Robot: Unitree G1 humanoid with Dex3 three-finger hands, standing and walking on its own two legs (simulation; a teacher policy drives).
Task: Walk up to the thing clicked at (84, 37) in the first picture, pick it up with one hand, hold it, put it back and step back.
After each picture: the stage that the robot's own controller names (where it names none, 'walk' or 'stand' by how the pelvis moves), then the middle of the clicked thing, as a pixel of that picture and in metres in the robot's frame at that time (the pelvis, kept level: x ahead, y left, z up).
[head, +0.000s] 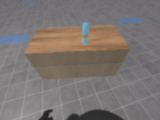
stand; (85, 33) +0.95 +0.13 -0.02
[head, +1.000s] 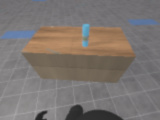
walk; (85, 36) +0.85 +0.15 +0.00
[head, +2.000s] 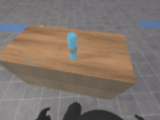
stand; (72, 47) +0.56 +0.21 +0.01
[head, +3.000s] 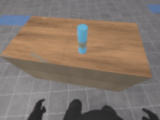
walk; (82, 41) +0.58 +0.10 +0.02
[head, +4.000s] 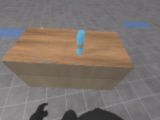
walk; (80, 43) +0.69 +0.12 +0.00
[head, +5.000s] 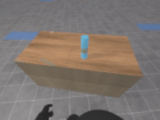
stand; (84, 47) +0.66 +0.11 -0.02
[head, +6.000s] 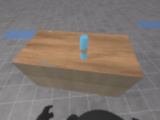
stand; (83, 48) +0.64 +0.12 -0.02
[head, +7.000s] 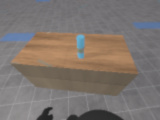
stand; (80, 47) +0.66 +0.15 -0.02
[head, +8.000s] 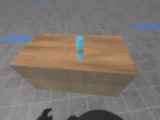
stand; (80, 48) +0.66 +0.16 -0.02
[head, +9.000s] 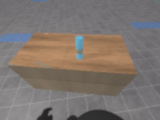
rise first; (79, 48) +0.65 +0.16 -0.02
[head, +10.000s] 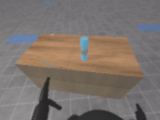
rise first; (84, 49) +0.65 +0.14 -0.01
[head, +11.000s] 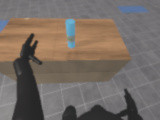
go down; (71, 35) +0.68 +0.13 +0.03
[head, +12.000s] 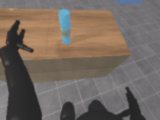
go down; (65, 29) +0.66 +0.14 +0.06
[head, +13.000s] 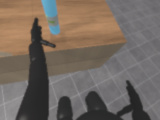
close in; (52, 16) +0.68 +0.16 +0.10
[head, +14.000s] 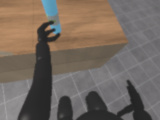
close; (52, 15) +0.68 +0.16 +0.10
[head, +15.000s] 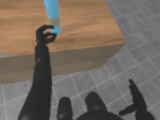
lift; (53, 17) +0.69 +0.15 +0.09
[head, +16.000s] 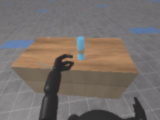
close; (80, 49) +0.68 +0.14 +0.02
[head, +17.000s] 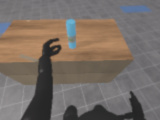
go down; (71, 35) +0.67 +0.14 +0.04
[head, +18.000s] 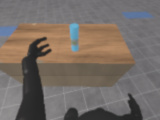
go down; (74, 39) +0.67 +0.14 +0.04
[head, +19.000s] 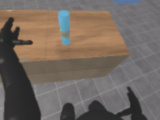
go down; (65, 30) +0.66 +0.14 +0.05
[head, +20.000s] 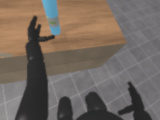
close in; (52, 16) +0.68 +0.16 +0.08
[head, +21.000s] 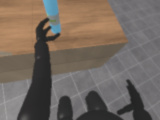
close; (53, 14) +0.68 +0.15 +0.10
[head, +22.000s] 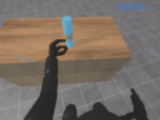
lift; (68, 33) +0.67 +0.15 +0.06
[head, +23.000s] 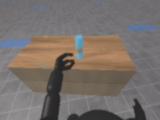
close; (79, 47) +0.68 +0.14 +0.01
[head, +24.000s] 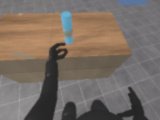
hold; (67, 30) +0.69 +0.14 +0.05
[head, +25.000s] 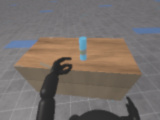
close; (83, 49) +0.67 +0.13 +0.02
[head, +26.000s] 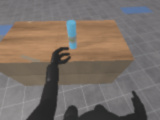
hold; (72, 36) +0.68 +0.15 +0.04
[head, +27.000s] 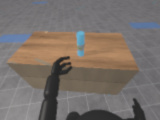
close; (80, 44) +0.68 +0.13 +0.03
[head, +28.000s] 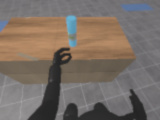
hold; (72, 33) +0.67 +0.14 +0.06
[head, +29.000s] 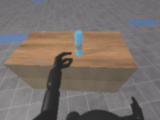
hold; (78, 44) +0.68 +0.14 +0.02
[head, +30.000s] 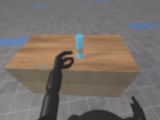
hold; (80, 47) +0.65 +0.13 +0.03
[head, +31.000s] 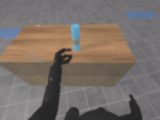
hold; (76, 38) +0.69 +0.14 +0.03
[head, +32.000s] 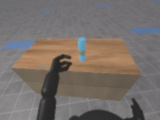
crouch; (82, 50) +0.66 +0.13 +0.02
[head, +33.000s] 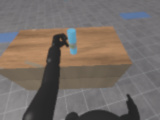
crouch; (72, 42) +0.67 +0.15 +0.01
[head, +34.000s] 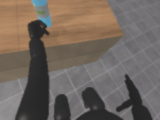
lower; (40, 5) +0.69 +0.16 +0.11
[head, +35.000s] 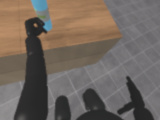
lower; (41, 9) +0.69 +0.17 +0.11
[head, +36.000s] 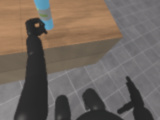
lower; (43, 8) +0.69 +0.16 +0.11
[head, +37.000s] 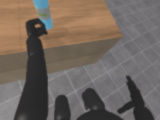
lower; (42, 7) +0.69 +0.16 +0.11
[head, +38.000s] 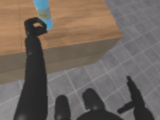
loosen; (43, 8) +0.69 +0.16 +0.11
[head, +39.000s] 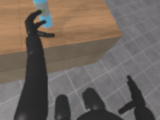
open; (41, 4) +0.72 +0.17 +0.11
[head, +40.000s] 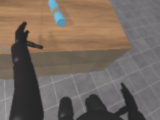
sink last; (56, 12) +0.84 +0.20 +0.00
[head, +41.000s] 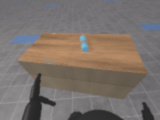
sink last; (83, 43) +0.84 +0.19 -0.06
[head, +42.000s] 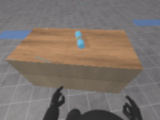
stand; (79, 39) +0.84 +0.19 -0.05
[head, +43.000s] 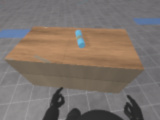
stand; (79, 38) +0.83 +0.18 -0.04
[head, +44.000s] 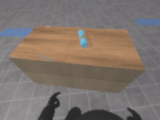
stand; (82, 38) +0.84 +0.16 -0.05
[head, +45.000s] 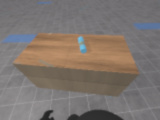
stand; (82, 44) +0.84 +0.17 -0.11
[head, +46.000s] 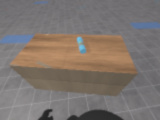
stand; (81, 44) +0.84 +0.17 -0.11
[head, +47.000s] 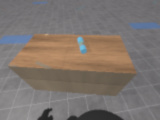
stand; (81, 44) +0.84 +0.16 -0.11
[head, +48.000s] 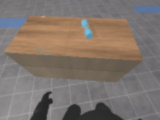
walk; (86, 28) +0.90 +0.10 -0.08
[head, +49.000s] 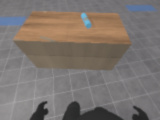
walk; (86, 20) +1.11 +0.16 -0.09
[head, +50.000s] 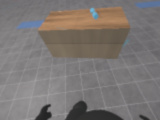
walk; (93, 13) +1.46 +0.12 -0.09
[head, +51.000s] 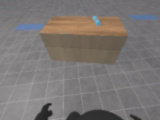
stand; (96, 20) +1.48 +0.02 -0.10
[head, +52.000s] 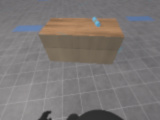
stand; (96, 21) +1.52 -0.01 -0.11
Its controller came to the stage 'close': yes
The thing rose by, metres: 0.00
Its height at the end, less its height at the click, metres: -0.09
